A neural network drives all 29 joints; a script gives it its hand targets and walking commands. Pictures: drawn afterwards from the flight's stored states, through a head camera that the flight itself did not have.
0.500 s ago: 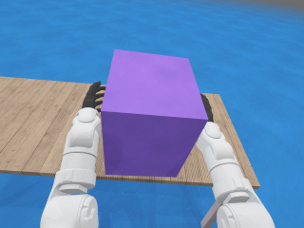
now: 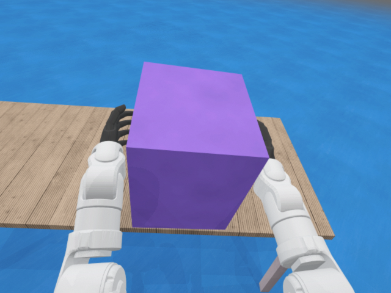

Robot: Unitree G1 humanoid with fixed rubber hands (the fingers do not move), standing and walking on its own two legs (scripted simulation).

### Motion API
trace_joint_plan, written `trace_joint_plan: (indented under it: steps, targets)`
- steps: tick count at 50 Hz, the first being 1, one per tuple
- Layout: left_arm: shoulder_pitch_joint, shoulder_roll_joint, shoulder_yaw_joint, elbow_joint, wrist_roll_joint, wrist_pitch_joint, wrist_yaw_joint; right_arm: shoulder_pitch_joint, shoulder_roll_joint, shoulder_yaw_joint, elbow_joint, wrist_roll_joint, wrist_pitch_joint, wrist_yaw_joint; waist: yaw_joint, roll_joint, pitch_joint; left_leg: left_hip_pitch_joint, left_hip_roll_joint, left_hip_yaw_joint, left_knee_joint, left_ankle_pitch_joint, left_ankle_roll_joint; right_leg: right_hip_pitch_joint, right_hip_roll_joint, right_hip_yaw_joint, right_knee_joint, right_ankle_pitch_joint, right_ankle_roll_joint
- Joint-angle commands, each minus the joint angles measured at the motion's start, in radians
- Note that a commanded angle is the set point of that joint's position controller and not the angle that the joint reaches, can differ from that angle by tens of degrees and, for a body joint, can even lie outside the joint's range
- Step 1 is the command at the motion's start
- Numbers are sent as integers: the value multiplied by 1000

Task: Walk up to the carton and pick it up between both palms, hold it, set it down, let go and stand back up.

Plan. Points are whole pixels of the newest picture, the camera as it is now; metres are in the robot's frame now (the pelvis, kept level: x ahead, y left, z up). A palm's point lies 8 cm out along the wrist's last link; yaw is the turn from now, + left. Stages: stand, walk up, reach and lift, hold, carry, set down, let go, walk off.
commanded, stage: reach and lift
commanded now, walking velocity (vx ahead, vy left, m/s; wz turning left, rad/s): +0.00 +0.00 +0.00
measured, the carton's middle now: (187, 150) +0.40 +0.01 +0.12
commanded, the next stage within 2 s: hold in 0.48 s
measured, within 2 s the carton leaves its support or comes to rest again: neither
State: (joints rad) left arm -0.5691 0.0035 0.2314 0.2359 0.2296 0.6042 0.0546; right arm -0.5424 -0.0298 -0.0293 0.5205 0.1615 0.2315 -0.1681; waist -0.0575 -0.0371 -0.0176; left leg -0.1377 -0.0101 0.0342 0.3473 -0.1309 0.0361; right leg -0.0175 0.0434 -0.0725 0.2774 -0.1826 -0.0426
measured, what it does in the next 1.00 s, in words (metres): stands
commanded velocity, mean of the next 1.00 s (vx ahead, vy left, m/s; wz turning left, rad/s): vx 0.00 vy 0.00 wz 0.00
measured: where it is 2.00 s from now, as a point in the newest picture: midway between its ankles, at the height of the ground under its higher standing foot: outside the picture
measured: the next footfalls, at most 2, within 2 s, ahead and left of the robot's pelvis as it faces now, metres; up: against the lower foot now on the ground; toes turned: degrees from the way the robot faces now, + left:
none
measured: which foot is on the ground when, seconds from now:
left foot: down 0.00-1.00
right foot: down 0.00-1.00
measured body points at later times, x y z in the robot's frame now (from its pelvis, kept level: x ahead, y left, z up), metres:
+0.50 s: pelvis -0.01 +0.00 +0.00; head -0.06 +0.03 +0.45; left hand +0.37 +0.16 +0.18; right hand +0.36 -0.15 +0.16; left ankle +0.04 +0.09 -0.75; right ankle -0.01 -0.09 -0.75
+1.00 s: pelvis +0.00 +0.00 +0.00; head -0.05 +0.03 +0.45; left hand +0.38 +0.16 +0.18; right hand +0.37 -0.15 +0.18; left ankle +0.04 +0.09 -0.75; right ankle -0.01 -0.09 -0.75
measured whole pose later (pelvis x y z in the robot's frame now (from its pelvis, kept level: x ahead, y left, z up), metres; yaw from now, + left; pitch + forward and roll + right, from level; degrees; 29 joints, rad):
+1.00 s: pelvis +0.00 +0.00 +0.00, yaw +0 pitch -6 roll -1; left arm -0.58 0.01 0.26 0.16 0.26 0.70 0.03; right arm -0.61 -0.04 -0.01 0.51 0.19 0.31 -0.18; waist -0.08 -0.06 -0.02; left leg -0.09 -0.01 0.03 0.33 -0.13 0.03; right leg 0.02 0.05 -0.06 0.26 -0.17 -0.05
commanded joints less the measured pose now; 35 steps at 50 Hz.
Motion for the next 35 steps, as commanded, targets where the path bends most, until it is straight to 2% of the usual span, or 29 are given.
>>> trace_joint_plan:
  steps: [1, 3, 5, 6, 8, 11, 12, 14, 15, 16, 17, 19, 20, 21, 22, 25, 26, 27, 28, 30, 32, 35]
  targets:
    - [-674, -631, -536, -161, -138, -71, -147, -939, 611, 409, -388, 54, -75, 78, 13, 49, -453, 308, 7, -71, 18, 230, -38, -56, -16, 38, -37, 246, 65]
    - [-674, -634, -511, -145, -128, -62, -153, -947, 604, 403, -384, 40, -68, 77, 15, 35, -435, 309, 7, -61, 2, 210, -30, -50, -16, 42, -41, 232, 68]
    - [-675, -629, -521, -179, -139, -57, -157, -940, 597, 413, -397, 44, -64, 77, 3, 32, -453, 325, 14, -67, 1, 251, -39, -28, -11, 41, -36, 263, 68]
    - [-680, -618, -511, -157, -130, -47, -163, -927, 588, 405, -373, 53, -57, 72, -3, 36, -442, 317, 4, -62, 10, 230, -39, -38, -16, 43, -41, 285, 71]
    - [-680, -618, -494, -144, -126, -44, -170, -949, 570, 399, -378, 46, -56, 68, 10, 41, -442, 300, 5, -55, -4, 199, -35, -21, -17, 37, -37, 259, 74]
    - [-662, -626, -513, -183, -127, -36, -173, -908, 576, 410, -380, 60, -51, 65, -18, 66, -426, 337, 9, -61, 15, 289, -53, -23, -8, 37, -35, 323, 72]
    - [-644, -613, -500, -167, -113, -29, -178, -911, 576, 400, -377, 56, -50, 61, -11, 75, -414, 329, 6, -59, 11, 282, -47, -5, -14, 38, -36, 338, 76]
    - [-643, -604, -476, -152, -104, -25, -186, -903, 573, 381, -364, 46, -43, 55, -22, 67, -394, 304, -3, -55, 11, 228, -38, -18, -19, 40, -37, 303, 73]
    - [-665, -610, -482, -155, -109, -25, -189, -915, 562, 390, -369, 50, -42, 58, -13, 65, -391, 294, 3, -58, -4, 208, -34, -20, -17, 38, -40, 276, 71]
    - [-673, -610, -484, -168, -115, -24, -192, -907, 572, 369, -360, 46, -41, 62, -35, 76, -391, 300, 4, -51, -5, 193, -41, -16, -19, 36, -43, 248, 69]
    - [-688, -621, -506, -206, -118, -29, -187, -924, 578, 385, -384, 56, -49, 64, -25, 89, -424, 311, 4, -50, -4, 208, -46, -25, -18, 32, -37, 265, 71]
    - [-747, -627, -542, -254, -144, -37, -177, -933, 581, 386, -381, 68, -47, 73, -27, 98, -462, 323, 7, -63, 4, 225, -54, -39, -15, 31, -38, 248, 65]
    - [-744, -627, -542, -250, -146, -36, -171, -928, 578, 390, -364, 62, -47, 78, -27, 101, -453, 334, 10, -63, 3, 237, -61, -44, -12, 29, -31, 252, 65]
    - [-739, -614, -540, -227, -138, -36, -168, -948, 582, 391, -380, 62, -43, 81, -15, 99, -427, 310, 9, -62, -4, 193, -54, -52, -20, 36, -43, 209, 67]
    - [-739, -621, -527, -203, -139, -34, -163, -964, 579, 375, -378, 57, -46, 83, -13, 109, -430, 317, 10, -60, -6, 174, -54, -57, -15, 30, -39, 182, 68]
    - [-736, -633, -548, -177, -136, -21, -151, -1002, 560, 364, -369, 47, -46, 89, -13, 93, -409, 309, 21, -64, -33, 109, -50, -88, -16, 25, -60, 81, 61]
    - [-732, -637, -537, -192, -142, -18, -148, -1001, 566, 363, -374, 56, -47, 93, -8, 95, -427, 310, 21, -63, -19, 125, -52, -91, -11, 27, -60, 99, 57]
    - [-737, -632, -526, -173, -137, -16, -145, -1016, 570, 363, -360, 49, -43, 92, -4, 62, -422, 304, 21, -72, -26, 118, -40, -97, -17, 36, -62, 95, 58]
    - [-730, -635, -520, -176, -137, -10, -145, -1017, 564, 366, -358, 60, -42, 92, 2, 67, -423, 306, 20, -68, -23, 125, -40, -75, -13, 36, -64, 101, 54]
    - [-730, -623, -488, -122, -121, -2, -157, -1034, 569, 335, -322, 46, -34, 92, -7, 44, -373, 295, 27, -68, -38, 86, -33, -97, -23, 40, -74, 70, 58]
    - [-735, -625, -483, -143, -124, 0, -162, -1027, 567, 345, -327, 51, -31, 94, 5, 47, -393, 294, 20, -51, -42, 90, -26, -74, -20, 42, -71, 96, 59]
    - [-719, -638, -490, -167, -133, 1, -164, -1028, 584, 368, -363, 70, -33, 88, -7, 70, -452, 321, 8, -53, -12, 189, -31, -31, -9, 34, -49, 200, 58]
